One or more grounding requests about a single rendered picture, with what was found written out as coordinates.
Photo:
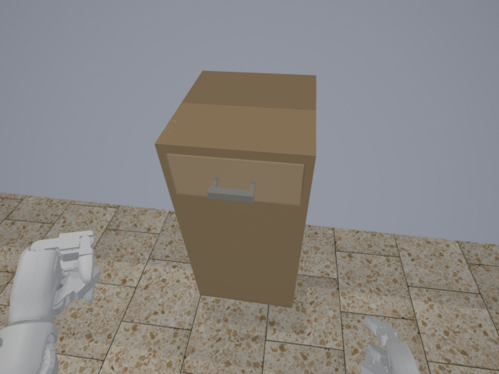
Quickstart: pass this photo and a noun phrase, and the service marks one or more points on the robot right hand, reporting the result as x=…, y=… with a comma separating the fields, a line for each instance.
x=395, y=359

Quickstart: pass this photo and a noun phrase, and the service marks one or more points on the drawer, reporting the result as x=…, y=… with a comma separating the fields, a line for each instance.
x=275, y=181

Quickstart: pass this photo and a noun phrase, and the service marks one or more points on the cabinet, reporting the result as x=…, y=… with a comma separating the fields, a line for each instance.
x=244, y=251

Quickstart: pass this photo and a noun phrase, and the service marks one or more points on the handle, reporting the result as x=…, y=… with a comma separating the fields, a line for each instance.
x=240, y=195

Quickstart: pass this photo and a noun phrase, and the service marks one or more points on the robot left forearm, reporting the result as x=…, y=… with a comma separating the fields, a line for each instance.
x=27, y=348

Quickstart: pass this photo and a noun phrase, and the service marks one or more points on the robot left hand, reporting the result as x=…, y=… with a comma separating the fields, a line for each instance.
x=34, y=293

